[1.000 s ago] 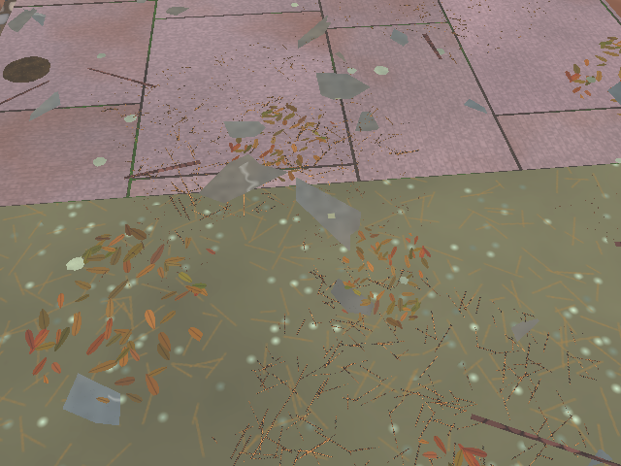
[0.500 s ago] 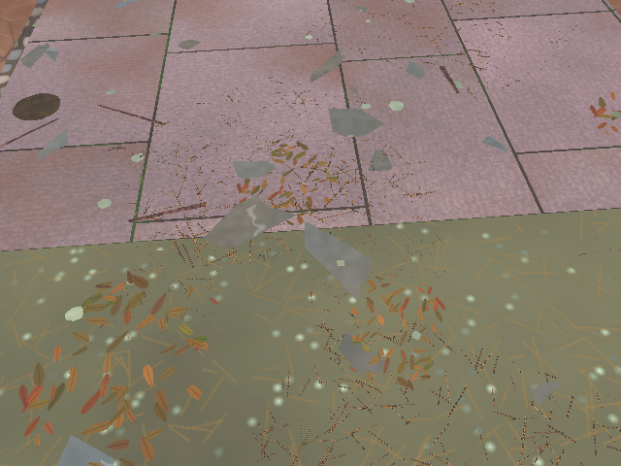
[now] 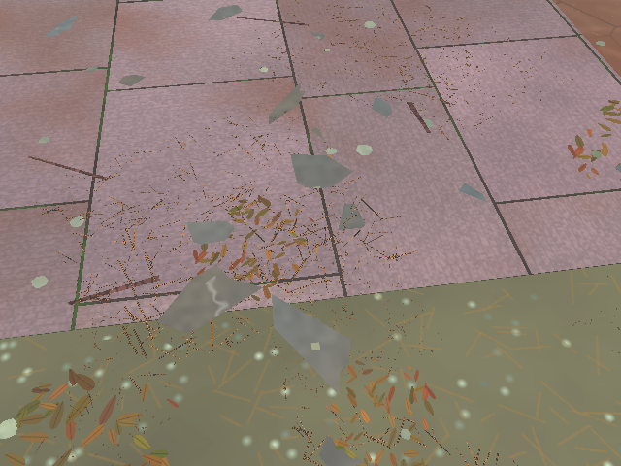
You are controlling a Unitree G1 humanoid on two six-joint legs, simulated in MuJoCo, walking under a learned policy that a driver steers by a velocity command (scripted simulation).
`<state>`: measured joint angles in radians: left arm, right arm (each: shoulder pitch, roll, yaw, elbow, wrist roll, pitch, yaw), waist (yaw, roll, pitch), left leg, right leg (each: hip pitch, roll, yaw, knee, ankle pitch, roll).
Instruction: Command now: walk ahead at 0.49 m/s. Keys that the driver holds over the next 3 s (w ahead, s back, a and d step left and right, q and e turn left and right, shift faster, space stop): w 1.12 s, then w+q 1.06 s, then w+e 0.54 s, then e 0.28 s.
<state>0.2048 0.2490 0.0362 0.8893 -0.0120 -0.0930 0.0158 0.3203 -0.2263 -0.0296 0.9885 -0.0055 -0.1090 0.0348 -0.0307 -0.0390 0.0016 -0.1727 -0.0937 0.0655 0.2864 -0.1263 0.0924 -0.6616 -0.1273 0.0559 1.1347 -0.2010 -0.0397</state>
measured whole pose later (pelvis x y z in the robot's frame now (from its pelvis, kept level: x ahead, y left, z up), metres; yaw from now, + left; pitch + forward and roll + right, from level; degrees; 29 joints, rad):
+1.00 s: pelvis +0.55 -0.01 -0.01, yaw +1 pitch +1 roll +0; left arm 0.29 0.26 0.05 0.96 -0.02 -0.10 0.00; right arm 0.18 -0.24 -0.05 0.91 0.00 -0.10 0.03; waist 0.00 -0.03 0.02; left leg -0.34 -0.03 0.06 0.46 -0.15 0.07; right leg -0.44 -0.06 0.03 1.19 -0.35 -0.05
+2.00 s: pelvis +1.05 +0.06 -0.03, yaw +27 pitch +1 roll -2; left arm 0.26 0.28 0.08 0.93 -0.01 -0.07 0.01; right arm 0.09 -0.27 -0.09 0.74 0.03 -0.03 0.04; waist 0.03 0.01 0.06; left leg -0.50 -0.01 0.06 0.68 -0.21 0.11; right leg -0.15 -0.11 -0.12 0.96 -0.50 0.04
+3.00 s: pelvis +1.55 +0.33 -0.02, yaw +15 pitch +3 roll +0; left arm 0.32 0.31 0.08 0.75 -0.01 0.00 0.03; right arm 0.03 -0.26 -0.04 0.65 -0.03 -0.10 0.00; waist 0.07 -0.02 0.02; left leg -0.49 -0.04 -0.06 0.48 -0.05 0.01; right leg -0.24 0.13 0.22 0.80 -0.54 -0.03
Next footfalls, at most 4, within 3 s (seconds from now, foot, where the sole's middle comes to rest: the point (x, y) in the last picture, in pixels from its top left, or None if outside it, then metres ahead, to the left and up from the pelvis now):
0.30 right None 0.34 -0.17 -0.78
0.86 left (280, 410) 0.65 0.08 -0.78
1.40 right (366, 295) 0.96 -0.15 -0.78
1.94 left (240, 247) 1.13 0.19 -0.78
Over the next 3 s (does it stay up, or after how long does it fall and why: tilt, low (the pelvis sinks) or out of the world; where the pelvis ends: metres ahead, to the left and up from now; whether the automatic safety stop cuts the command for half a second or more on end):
stays up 1.55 0.33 -0.02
